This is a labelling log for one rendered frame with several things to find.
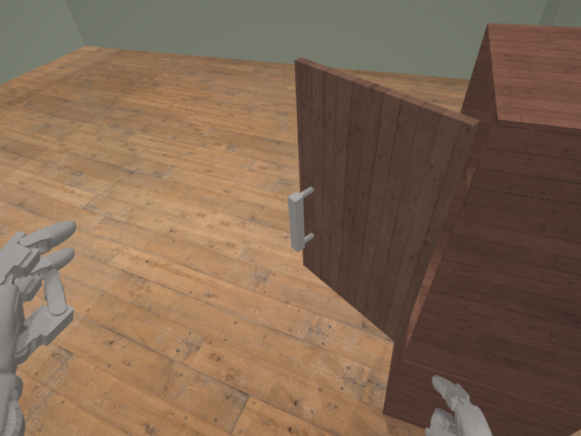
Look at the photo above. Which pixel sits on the left robot hand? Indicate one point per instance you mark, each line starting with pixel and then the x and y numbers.
pixel 21 274

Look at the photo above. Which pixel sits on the handle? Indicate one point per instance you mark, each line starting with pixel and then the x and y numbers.
pixel 296 214

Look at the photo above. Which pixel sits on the right robot hand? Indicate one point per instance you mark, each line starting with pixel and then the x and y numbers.
pixel 469 419

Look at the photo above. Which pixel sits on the left robot forearm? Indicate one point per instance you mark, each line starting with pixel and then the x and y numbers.
pixel 12 421

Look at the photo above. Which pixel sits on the cupboard door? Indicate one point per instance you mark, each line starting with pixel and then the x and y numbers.
pixel 384 167

